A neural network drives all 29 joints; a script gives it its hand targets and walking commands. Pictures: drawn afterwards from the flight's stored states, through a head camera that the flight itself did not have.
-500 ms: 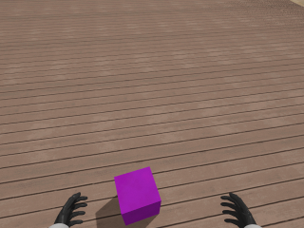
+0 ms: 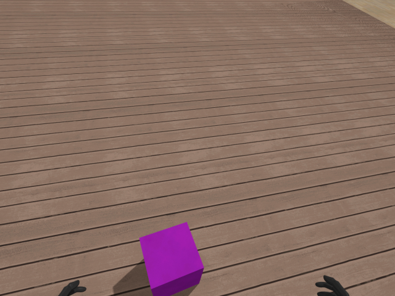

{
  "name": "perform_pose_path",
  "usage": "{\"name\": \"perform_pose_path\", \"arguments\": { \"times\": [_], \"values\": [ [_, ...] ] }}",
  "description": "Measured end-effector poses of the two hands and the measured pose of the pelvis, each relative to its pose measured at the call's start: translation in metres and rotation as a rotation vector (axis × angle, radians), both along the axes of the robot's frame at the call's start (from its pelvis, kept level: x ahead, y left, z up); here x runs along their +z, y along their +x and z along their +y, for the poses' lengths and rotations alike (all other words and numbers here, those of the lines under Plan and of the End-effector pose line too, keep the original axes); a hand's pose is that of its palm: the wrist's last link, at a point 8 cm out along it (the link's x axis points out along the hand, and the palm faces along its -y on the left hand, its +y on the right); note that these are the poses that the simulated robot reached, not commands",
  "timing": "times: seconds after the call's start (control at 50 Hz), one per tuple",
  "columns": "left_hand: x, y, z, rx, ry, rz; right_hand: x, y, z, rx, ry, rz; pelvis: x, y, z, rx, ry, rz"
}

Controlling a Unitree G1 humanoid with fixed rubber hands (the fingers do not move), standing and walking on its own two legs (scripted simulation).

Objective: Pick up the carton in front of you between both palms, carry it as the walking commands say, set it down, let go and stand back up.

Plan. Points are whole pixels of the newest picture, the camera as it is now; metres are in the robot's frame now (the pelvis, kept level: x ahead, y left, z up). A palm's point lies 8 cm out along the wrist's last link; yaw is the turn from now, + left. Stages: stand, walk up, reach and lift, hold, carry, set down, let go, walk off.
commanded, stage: stand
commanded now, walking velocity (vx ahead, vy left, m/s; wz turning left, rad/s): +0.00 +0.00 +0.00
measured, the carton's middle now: (170, 262) +0.39 +0.08 -0.64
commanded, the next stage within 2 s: none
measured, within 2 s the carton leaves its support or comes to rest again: neither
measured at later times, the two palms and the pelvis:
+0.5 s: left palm out of the picture +0.08 +0.30 -0.11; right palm out of the picture +0.09 -0.31 -0.08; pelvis -0.01 +0.00 +0.01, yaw +0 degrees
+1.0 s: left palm out of the picture +0.06 +0.30 -0.11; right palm out of the picture +0.07 -0.31 -0.08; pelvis -0.03 +0.00 +0.01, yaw +1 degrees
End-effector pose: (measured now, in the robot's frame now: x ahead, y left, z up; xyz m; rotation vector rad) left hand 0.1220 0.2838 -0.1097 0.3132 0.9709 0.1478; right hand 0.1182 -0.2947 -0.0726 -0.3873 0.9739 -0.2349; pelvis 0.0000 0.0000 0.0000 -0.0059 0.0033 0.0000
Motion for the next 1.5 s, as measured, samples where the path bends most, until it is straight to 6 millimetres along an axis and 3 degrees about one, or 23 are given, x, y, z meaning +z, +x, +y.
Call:
{"name": "perform_pose_path", "arguments": {
  "times": [0.16, 0.78, 1.5],
  "values": [
    [0.001, -0.004, 0.005, 0.002, 0.015, 0.022, -0.006, -0.006, 0.003, -0.013, 0.014, 0.026, 0.001, 0.0, 0.002, -0.001, 0.001, -0.006],
    [0.001, -0.059, 0.015, 0.027, 0.039, 0.136, -0.01, -0.048, -0.017, -0.05, 0.007, 0.122, 0.008, -0.022, -0.001, 0.004, 0.0, -0.037],
    [0.005, -0.071, 0.02, 0.06, 0.053, 0.164, -0.012, -0.05, -0.026, -0.039, 0.005, 0.152, 0.011, -0.027, -0.007, 0.022, 0.001, -0.044]
  ]
}}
